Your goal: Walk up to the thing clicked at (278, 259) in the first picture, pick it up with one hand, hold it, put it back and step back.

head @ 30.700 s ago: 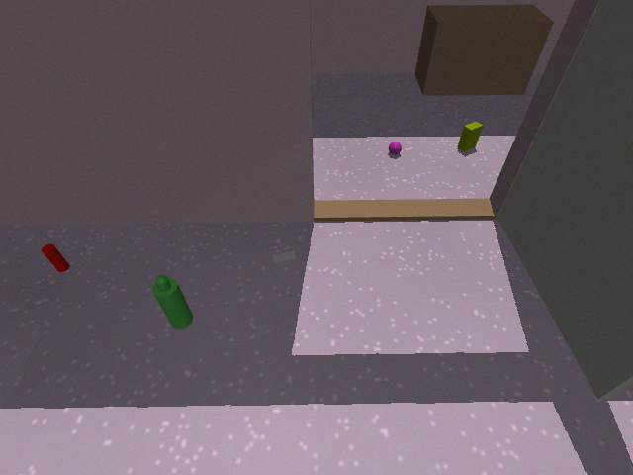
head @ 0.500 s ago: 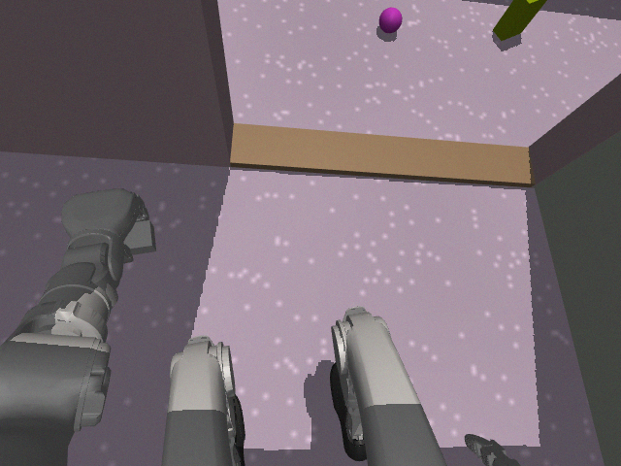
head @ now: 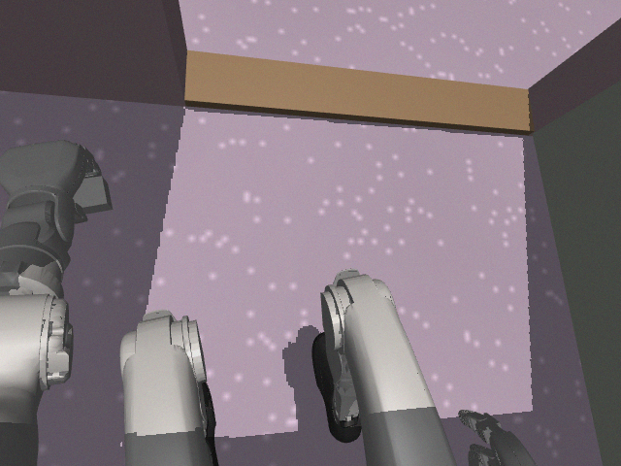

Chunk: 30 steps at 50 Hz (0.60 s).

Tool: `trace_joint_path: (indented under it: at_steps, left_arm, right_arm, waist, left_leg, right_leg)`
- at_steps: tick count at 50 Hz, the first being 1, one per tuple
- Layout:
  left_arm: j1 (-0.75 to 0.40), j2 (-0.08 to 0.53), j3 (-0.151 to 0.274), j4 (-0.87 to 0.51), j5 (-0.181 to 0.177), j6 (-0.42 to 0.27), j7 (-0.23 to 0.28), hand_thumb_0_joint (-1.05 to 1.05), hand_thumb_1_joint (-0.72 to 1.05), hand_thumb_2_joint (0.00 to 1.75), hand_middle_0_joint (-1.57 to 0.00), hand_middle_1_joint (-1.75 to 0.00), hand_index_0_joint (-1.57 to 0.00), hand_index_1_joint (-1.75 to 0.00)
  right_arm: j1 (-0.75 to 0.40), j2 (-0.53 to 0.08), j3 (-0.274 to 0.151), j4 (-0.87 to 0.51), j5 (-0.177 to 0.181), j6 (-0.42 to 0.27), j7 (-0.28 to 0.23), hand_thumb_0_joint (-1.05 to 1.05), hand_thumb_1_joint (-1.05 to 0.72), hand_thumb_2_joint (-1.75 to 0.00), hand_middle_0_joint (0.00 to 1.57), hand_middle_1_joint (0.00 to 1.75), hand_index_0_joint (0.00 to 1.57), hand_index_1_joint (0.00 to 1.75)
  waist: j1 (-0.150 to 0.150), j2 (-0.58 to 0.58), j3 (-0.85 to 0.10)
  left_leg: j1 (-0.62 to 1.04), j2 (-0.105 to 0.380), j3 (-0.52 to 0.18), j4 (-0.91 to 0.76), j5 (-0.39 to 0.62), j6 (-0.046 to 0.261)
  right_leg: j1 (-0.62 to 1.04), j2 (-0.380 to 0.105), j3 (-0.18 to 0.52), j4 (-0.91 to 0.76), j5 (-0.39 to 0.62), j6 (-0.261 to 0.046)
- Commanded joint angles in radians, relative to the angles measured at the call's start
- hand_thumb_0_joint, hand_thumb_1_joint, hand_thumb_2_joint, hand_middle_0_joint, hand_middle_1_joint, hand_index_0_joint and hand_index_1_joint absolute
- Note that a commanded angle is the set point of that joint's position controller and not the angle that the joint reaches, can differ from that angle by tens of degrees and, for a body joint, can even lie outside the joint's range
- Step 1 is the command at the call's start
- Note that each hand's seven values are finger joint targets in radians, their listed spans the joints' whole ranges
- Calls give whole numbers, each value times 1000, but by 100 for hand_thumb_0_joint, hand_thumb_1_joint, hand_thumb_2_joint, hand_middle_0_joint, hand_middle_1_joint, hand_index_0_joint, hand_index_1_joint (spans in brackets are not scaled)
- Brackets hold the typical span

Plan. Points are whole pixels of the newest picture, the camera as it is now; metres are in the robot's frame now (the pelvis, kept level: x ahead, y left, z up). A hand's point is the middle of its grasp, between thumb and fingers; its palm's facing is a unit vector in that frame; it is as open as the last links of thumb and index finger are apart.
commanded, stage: crouch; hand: left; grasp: from above
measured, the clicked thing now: (71, 199) +0.50 +0.25 -0.20
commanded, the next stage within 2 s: lower in 0.60 s
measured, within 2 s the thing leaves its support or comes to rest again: rests again in 2.00 s
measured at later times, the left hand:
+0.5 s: hand (75, 201) +0.50 +0.25 -0.22, palm faces -0.45 -0.04 -0.89, open 7.0 cm
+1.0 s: hand (87, 208) +0.50 +0.25 -0.26, palm faces -0.49 -0.05 -0.87, open 7.0 cm
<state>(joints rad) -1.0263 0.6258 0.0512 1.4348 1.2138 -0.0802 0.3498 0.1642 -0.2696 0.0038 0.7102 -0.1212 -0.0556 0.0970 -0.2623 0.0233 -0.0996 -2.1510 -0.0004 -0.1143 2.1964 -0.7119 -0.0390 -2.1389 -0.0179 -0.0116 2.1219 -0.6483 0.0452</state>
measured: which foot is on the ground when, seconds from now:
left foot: down 0.00-1.00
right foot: down 0.00-1.00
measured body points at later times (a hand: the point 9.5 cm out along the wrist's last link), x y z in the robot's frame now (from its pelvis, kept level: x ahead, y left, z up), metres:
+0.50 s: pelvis -0.01 +0.01 -0.05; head +0.25 +0.05 +0.32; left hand +0.52 +0.25 -0.17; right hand +0.00 -0.26 -0.15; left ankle +0.07 +0.13 -0.36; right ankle +0.10 -0.14 -0.36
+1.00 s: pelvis -0.01 +0.01 -0.07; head +0.26 +0.06 +0.28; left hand +0.52 +0.25 -0.21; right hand +0.00 -0.27 -0.16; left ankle +0.07 +0.13 -0.36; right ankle +0.10 -0.14 -0.36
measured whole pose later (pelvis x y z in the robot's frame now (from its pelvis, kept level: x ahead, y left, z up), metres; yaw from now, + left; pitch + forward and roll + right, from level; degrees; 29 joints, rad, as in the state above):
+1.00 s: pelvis -0.01 +0.01 -0.07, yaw -4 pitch +35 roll -9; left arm -1.15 0.80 0.08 1.63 1.28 -0.14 0.41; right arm 0.17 -0.30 0.13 0.68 -0.17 -0.07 0.14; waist -0.34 -0.01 0.02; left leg -2.34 -0.02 -0.17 2.44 -0.71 -0.04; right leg -2.30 0.00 -0.04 2.31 -0.63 0.06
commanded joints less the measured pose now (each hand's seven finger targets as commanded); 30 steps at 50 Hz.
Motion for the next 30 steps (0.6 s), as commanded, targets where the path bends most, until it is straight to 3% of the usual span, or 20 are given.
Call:
trace_joint_path:
  at_steps: [1, 2, 3, 4, 7, 8, 11, 14, 16, 21, 23, 29, 30]
  left_arm:
    - [-381, 259, 24, -107, 12, -11, 54, 0, 83, 15, -119, -14, -122, -11]
    - [-417, 279, 33, -142, 8, -18, 58, 0, 83, 12, -118, -14, -121, -10]
    - [-373, 273, 29, -82, 13, -13, 59, 0, 83, 14, -119, -12, -122, -10]
    - [-407, 270, 27, -92, 12, -18, 61, 0, 84, 14, -118, -14, -121, -11]
    - [-443, 311, 38, -83, 17, -26, 72, 0, 81, 11, -116, -12, -120, -9]
    - [-433, 286, 25, -67, 16, -26, 73, 0, 79, 10, -115, -12, -118, -9]
    - [-459, 324, 34, -72, 24, -32, 76, 0, 78, 7, -114, -10, -118, -7]
    - [-449, 311, 24, -45, 30, -31, 75, 0, 80, 8, -116, -10, -119, -6]
    - [-472, 335, 34, -60, 33, -33, 81, 0, 80, 7, -116, -9, -119, -5]
    - [-480, 325, 23, -35, 32, -30, 83, 0, 81, 11, -118, -8, -120, -6]
    - [-484, 341, 24, -44, 36, -32, 83, 0, 80, 12, -117, -9, -119, -7]
    - [-464, 343, 22, -16, 41, -29, 78, 0, 86, 15, -122, -10, -124, -9]
    - [-491, 364, 32, -53, 36, -34, 80, 0, 85, 15, -121, -11, -123, -9]
  right_arm:
    - [238, -221, -61, -1, -2, -1, 1, 0, -90, -90, 20, 30, 20, 30]
    - [238, -224, -59, 0, -3, -1, 2, 0, -90, -90, 20, 30, 20, 30]
    - [234, -222, -57, -2, -6, 0, 2, 0, -90, -90, 20, 30, 20, 30]
    - [240, -230, -54, 2, -8, 0, 5, 0, -90, -90, 20, 30, 20, 30]
    - [238, -238, -44, 4, -11, -1, 6, 0, -89, -90, 20, 30, 20, 30]
    - [238, -235, -39, 8, -13, -2, 7, 0, -90, -90, 20, 30, 20, 30]
    - [248, -248, -31, 7, -16, -3, 9, 0, -90, -90, 20, 30, 20, 30]
    - [252, -253, -20, 10, -21, -3, 13, 0, -90, -90, 20, 30, 20, 30]
    - [255, -261, -16, 15, -17, -3, 14, 0, -90, -90, 20, 30, 20, 30]
    - [258, -264, -1, 8, -21, -4, 21, 0, -90, -90, 20, 30, 20, 30]
    - [254, -265, 3, 11, -20, -4, 21, 0, -90, -90, 20, 30, 20, 30]
    - [268, -274, 13, 3, -23, -4, 29, 0, -90, -90, 20, 30, 20, 30]
    - [264, -273, 12, 3, -22, -4, 29, 0, -90, -90, 20, 30, 20, 30]
  waist:
    - [-33, 235, -706]
    - [-27, 247, -726]
    - [-25, 227, -707]
    - [-42, 233, -684]
    - [-39, 247, -693]
    - [-48, 250, -678]
    - [-54, 256, -695]
    - [-63, 272, -689]
    - [-55, 306, -674]
    - [-80, 306, -649]
    - [-71, 315, -659]
    - [-88, 305, -637]
    - [-75, 323, -654]
  left_leg:
    - [419, -18, 112, -184, 237, 63]
    - [408, -19, 112, -181, 236, 64]
    - [418, -16, 109, -175, 229, 63]
    - [385, -17, 111, -164, 214, 67]
    - [369, -17, 107, -152, 191, 65]
    - [362, -19, 106, -152, 185, 63]
    - [371, -18, 96, -136, 190, 62]
    - [376, -17, 91, -122, 196, 58]
    - [379, -18, 85, -122, 201, 53]
    - [347, -19, 80, -97, 198, 55]
    - [340, -18, 84, -85, 198, 58]
    - [329, -19, 81, -61, 220, 58]
    - [324, -20, 84, -66, 216, 58]
  right_leg:
    - [411, 23, -81, -188, 233, -70]
    - [416, 24, -83, -178, 231, -71]
    - [400, 25, -89, -173, 220, -72]
    - [384, 25, -89, -171, 212, -70]
    - [365, 29, -99, -147, 189, -73]
    - [355, 29, -103, -140, 181, -74]
    - [346, 32, -115, -122, 184, -75]
    - [322, 32, -122, -101, 192, -77]
    - [284, 28, -126, -85, 193, -81]
    - [266, 32, -135, -66, 198, -79]
    - [273, 36, -134, -60, 201, -79]
    - [272, 34, -140, -45, 226, -76]
    - [281, 37, -139, -44, 221, -78]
